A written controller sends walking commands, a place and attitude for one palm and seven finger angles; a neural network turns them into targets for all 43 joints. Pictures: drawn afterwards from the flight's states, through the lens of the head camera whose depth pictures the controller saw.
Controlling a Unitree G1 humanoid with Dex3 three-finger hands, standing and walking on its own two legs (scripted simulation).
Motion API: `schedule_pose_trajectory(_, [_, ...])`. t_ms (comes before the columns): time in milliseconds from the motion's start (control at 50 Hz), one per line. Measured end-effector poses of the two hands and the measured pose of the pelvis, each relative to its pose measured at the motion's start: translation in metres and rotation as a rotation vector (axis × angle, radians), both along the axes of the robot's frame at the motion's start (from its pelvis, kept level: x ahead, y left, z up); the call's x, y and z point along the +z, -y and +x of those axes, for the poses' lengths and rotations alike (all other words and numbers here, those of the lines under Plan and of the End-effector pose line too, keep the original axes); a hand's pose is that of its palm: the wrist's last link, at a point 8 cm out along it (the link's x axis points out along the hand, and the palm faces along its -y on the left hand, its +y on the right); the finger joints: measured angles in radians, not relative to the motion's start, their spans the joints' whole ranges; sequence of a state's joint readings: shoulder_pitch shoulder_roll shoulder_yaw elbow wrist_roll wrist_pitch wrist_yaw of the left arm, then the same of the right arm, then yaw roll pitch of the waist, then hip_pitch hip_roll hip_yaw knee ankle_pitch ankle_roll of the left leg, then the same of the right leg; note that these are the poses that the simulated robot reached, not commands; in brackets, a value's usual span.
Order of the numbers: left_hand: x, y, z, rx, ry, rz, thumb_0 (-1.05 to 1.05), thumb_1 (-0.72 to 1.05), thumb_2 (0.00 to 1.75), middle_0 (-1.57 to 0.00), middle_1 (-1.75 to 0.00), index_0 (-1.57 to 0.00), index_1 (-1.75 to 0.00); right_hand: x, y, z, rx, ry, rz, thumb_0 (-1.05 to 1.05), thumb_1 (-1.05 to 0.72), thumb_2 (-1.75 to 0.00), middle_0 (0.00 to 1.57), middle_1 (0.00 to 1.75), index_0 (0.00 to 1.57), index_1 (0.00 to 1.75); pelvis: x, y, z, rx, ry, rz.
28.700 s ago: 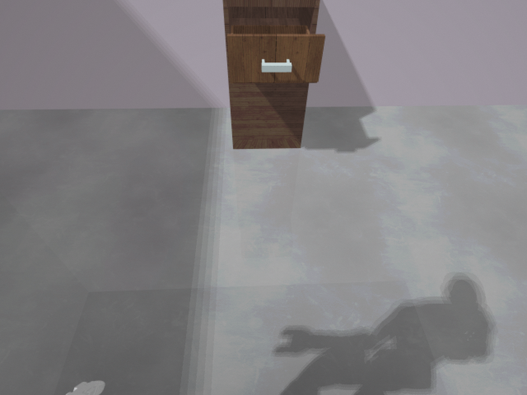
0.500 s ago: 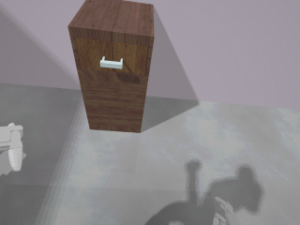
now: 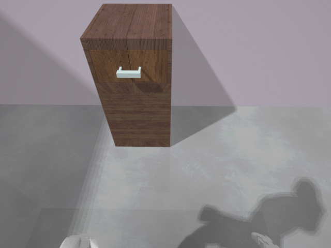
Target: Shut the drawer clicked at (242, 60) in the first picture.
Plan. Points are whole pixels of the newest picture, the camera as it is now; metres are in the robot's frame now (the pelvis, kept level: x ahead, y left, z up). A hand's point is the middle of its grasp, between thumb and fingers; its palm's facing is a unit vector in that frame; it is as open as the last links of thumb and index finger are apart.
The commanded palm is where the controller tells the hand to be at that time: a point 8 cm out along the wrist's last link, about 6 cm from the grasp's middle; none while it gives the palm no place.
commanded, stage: let the arm hang, fingers relaxed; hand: left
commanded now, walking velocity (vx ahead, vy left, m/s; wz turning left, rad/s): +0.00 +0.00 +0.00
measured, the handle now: (129, 71) +0.89 +0.21 -0.08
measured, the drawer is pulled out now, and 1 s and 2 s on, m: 0.00 0.00 0.00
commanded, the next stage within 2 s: look to check the result in 0.88 s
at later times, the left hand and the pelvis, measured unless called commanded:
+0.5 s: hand out of the picture -0.02 +0.19 -0.16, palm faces +0.00 -0.97 -0.24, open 6.6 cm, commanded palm none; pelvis -0.01 +0.00 +0.02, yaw -1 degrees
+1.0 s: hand out of the picture +0.00 +0.17 -0.16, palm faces +0.00 -0.98 -0.20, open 7.3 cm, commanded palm none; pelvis +0.00 -0.01 +0.02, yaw -1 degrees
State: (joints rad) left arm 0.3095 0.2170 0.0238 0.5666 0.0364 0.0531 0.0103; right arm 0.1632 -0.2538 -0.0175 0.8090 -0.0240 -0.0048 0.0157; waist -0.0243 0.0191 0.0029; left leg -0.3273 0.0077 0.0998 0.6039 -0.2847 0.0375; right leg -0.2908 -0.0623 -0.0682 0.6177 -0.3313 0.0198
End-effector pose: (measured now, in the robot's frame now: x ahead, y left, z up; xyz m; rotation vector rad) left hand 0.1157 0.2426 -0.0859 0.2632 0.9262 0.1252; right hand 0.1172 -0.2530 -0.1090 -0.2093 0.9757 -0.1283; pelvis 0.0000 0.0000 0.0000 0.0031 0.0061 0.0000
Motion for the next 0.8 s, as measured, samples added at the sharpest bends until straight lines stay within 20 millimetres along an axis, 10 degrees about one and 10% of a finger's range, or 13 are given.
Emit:
schedule_pose_trajectory(100, [-0.038,0.006,-0.060,0.073,-0.227,-0.048,0.01,0.90,0.90,-1.07,-1.32,-1.06,-1.25,-0.003,-0.001,-0.055,-0.010,-0.202,-0.023,0.00,-0.91,-0.89,0.20,0.30,0.20,0.30,0.007,0.006,-0.005,0.007,0.007,-0.009])
schedule_pose_trajectory(320, [-0.036,-0.007,-0.145,0.134,-0.503,-0.029,0.01,0.91,0.90,-0.65,-0.81,-0.64,-0.80,-0.018,-0.021,-0.126,-0.082,-0.422,0.039,0.00,-0.91,-0.89,0.20,0.30,0.20,0.30,0.015,-0.001,-0.010,-0.002,0.012,-0.013])
schedule_pose_trajectory(540, [-0.037,0.005,-0.135,0.129,-0.481,-0.047,0.00,0.91,0.90,-0.29,-0.40,-0.29,-0.40,-0.026,-0.040,-0.136,-0.111,-0.428,0.092,0.00,-0.91,-0.89,0.20,0.30,0.20,0.30,0.016,-0.003,-0.010,-0.015,0.028,-0.003])
schedule_pose_trajectory(800, [-0.043,0.024,-0.113,0.106,-0.437,-0.082,0.01,0.92,0.90,-0.21,-0.30,-0.20,-0.31,-0.023,-0.038,-0.146,-0.148,-0.437,0.091,0.00,-0.91,-0.89,0.20,0.30,0.20,0.30,0.017,0.002,-0.008,-0.021,0.032,-0.001])
